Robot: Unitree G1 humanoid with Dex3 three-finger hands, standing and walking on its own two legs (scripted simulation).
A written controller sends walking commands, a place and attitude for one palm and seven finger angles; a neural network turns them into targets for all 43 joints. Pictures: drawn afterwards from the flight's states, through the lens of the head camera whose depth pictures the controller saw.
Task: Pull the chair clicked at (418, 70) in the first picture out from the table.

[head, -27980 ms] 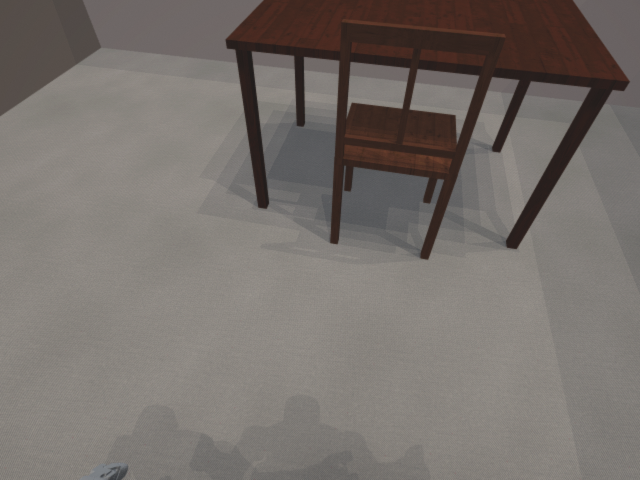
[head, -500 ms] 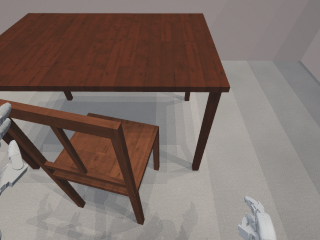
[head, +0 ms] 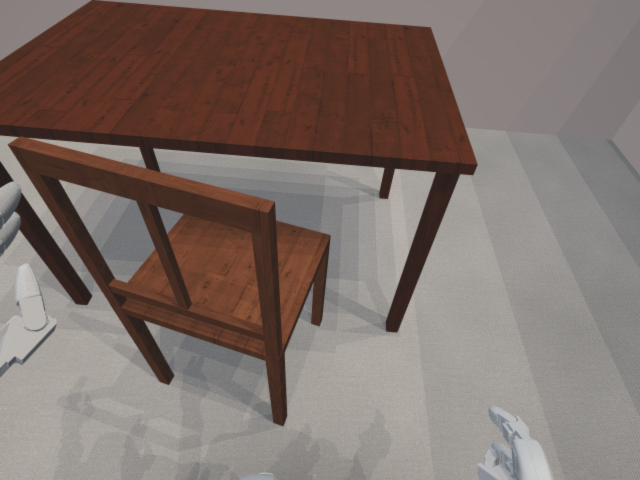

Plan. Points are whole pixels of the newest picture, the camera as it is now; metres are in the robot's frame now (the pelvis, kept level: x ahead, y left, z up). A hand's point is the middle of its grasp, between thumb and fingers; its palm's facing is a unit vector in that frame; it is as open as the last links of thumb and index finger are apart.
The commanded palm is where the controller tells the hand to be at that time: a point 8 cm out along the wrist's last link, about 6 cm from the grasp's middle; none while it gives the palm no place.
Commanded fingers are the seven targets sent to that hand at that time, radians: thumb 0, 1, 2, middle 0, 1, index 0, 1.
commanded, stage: step back with the hand held close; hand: left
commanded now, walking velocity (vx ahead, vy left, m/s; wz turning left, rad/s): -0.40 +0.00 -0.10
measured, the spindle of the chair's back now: (168, 259) +0.47 +0.30 -0.07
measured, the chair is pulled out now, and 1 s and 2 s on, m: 0.16 0.16 0.16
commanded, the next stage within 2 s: stop stepping back and stand still in 0.12 s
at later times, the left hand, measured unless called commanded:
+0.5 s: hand out of the picture +0.13 +0.26 +0.18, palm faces +0.38 -0.82 -0.43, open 7.4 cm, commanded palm +0.07 +0.29 +0.20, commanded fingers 0.00 0.90 0.90 -0.20 -0.30 -0.20 -0.30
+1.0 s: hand out of the picture +0.10 +0.25 +0.19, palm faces +0.45 -0.80 -0.40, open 7.4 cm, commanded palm none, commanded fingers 0.00 0.90 0.90 -0.20 -0.30 -0.20 -0.30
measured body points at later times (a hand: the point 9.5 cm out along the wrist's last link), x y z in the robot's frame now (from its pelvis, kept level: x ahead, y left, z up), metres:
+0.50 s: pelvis -0.08 +0.00 +0.02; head -0.10 +0.02 +0.47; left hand +0.11 +0.30 +0.20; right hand +0.07 -0.25 -0.05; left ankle -0.02 +0.10 -0.72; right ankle -0.10 -0.13 -0.72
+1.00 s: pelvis -0.10 -0.01 +0.02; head -0.13 -0.01 +0.47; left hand +0.07 +0.29 +0.21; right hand +0.05 -0.24 -0.06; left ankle -0.02 +0.10 -0.72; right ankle -0.10 -0.13 -0.72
